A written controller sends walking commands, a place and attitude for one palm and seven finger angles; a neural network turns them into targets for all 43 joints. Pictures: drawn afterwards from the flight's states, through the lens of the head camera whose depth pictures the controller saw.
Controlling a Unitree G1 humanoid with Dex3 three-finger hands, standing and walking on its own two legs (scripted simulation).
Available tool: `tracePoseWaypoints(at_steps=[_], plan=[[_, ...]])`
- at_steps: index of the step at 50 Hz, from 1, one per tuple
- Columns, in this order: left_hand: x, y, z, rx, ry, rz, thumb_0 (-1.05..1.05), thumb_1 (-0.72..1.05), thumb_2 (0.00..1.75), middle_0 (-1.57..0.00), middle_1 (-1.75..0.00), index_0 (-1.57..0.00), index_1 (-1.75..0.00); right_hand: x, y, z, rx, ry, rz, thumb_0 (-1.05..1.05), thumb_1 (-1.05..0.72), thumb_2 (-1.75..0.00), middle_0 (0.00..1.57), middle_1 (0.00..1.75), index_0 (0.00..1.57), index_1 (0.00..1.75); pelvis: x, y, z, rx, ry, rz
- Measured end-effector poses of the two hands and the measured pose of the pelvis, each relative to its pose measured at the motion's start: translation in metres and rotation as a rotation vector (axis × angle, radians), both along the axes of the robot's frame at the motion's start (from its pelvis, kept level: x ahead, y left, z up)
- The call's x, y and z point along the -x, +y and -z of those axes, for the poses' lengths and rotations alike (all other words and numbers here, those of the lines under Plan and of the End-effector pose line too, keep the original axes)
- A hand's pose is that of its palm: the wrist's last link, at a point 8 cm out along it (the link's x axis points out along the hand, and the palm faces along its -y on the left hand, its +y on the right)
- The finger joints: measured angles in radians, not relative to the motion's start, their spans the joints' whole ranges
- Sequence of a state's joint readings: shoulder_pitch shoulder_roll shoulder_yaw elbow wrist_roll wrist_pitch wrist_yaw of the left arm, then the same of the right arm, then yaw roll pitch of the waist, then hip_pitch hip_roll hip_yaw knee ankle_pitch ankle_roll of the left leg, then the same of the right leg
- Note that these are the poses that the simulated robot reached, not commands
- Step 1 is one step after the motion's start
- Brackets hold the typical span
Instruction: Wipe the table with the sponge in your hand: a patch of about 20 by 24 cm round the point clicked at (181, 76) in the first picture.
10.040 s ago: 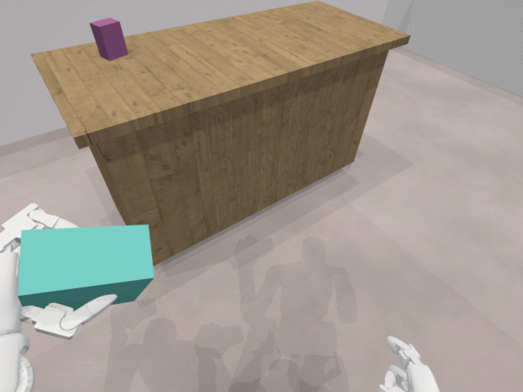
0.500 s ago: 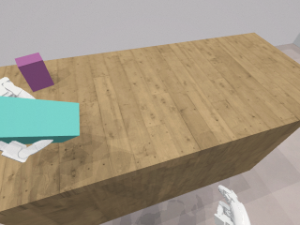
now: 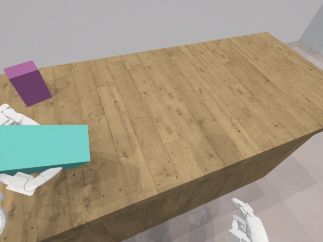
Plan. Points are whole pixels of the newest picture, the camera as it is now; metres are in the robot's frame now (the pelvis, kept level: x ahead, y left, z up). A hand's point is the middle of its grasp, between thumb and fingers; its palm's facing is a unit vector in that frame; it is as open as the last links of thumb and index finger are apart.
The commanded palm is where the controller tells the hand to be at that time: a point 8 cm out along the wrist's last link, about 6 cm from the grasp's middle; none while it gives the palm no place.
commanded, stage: come to a stop and stand still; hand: left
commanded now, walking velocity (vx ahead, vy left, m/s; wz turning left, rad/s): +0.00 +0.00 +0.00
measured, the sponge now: (57, 150) +0.24 +0.22 +0.15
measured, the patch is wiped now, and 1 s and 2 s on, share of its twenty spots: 0.00 0.00 0.00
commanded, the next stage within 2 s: look again from close up in 0.22 s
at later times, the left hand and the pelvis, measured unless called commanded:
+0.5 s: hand (28, 159) +0.21 +0.26 +0.16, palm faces +0.40 -0.84 -0.38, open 10.0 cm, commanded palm +0.15 +0.29 +0.18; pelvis +0.00 +0.01 +0.00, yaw +1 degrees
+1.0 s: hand (48, 160) +0.21 +0.23 +0.16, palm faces +0.37 -0.85 -0.39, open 10.0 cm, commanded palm +0.15 +0.26 +0.18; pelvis -0.01 -0.02 +0.01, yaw +0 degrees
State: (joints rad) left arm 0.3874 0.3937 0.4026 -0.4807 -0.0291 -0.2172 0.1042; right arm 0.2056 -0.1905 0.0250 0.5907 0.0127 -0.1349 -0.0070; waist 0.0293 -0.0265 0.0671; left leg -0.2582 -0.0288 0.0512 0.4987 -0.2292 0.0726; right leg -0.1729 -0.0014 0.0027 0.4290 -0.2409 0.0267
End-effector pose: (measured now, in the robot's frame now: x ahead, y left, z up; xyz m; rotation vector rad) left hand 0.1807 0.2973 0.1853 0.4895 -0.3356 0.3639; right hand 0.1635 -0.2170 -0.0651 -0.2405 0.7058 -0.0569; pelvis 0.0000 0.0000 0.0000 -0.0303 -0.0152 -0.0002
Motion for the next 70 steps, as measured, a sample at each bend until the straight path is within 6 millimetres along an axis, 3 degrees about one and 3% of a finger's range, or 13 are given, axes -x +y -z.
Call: tracePoseWaypoints(at_steps=[7, 15, 32, 43, 51, 60, 70], plan=[[-0.001, 0.002, 0.019, 0.048, 0.072, 0.013, -0.01, -0.49, 1.02, -0.76, -1.35, -0.76, -1.35, -0.024, 0.025, -0.008, -0.022, -0.048, -0.041, 0.01, -0.91, -0.9, 0.2, 0.3, 0.2, 0.3, -0.002, 0.007, -0.001, -0.002, 0.001, -0.008], [0.006, 0.008, 0.01, 0.036, 0.037, -0.004, -0.01, -0.49, 1.02, -0.76, -1.35, -0.76, -1.35, -0.029, 0.029, -0.013, -0.014, -0.059, -0.06, 0.01, -0.91, -0.9, 0.2, 0.3, 0.2, 0.3, 0.0, 0.009, -0.002, 0.001, -0.003, -0.017], [0.007, -0.004, 0.017, 0.05, 0.088, 0.003, -0.01, -0.49, 1.03, -0.76, -1.35, -0.76, -1.35, 0.001, -0.003, -0.005, 0.019, 0.006, 0.023, 0.01, -0.91, -0.9, 0.2, 0.3, 0.2, 0.3, 0.002, 0.001, -0.004, 0.0, -0.003, -0.018], [0.007, -0.013, 0.012, 0.05, 0.08, 0.001, -0.01, -0.49, 1.03, -0.75, -1.35, -0.76, -1.35, 0.002, -0.011, -0.006, 0.004, -0.004, 0.04, 0.01, -0.91, -0.9, 0.2, 0.3, 0.2, 0.3, 0.004, -0.009, -0.005, -0.009, -0.008, -0.007], [0.009, -0.034, 0.009, 0.046, 0.084, 0.017, -0.01, -0.49, 1.03, -0.75, -1.35, -0.76, -1.35, -0.001, -0.02, -0.007, -0.026, -0.023, 0.027, 0.01, -0.91, -0.9, 0.2, 0.3, 0.2, 0.3, 0.008, -0.025, -0.005, -0.011, -0.001, -0.001], [0.014, -0.06, 0.005, 0.019, 0.101, 0.033, -0.01, -0.49, 1.03, -0.75, -1.35, -0.76, -1.35, 0.002, -0.047, -0.002, -0.019, -0.015, 0.03, 0.01, -0.91, -0.9, 0.2, 0.3, 0.2, 0.3, 0.013, -0.048, -0.004, -0.003, 0.017, 0.004], [0.029, -0.083, -0.002, -0.06, 0.091, 0.091, -0.01, -0.49, 1.03, -0.75, -1.35, -0.76, -1.36, 0.026, -0.081, 0.008, 0.024, 0.014, 0.074, 0.01, -0.91, -0.9, 0.2, 0.3, 0.2, 0.3, 0.034, -0.065, 0.003, 0.007, 0.037, 0.0]])
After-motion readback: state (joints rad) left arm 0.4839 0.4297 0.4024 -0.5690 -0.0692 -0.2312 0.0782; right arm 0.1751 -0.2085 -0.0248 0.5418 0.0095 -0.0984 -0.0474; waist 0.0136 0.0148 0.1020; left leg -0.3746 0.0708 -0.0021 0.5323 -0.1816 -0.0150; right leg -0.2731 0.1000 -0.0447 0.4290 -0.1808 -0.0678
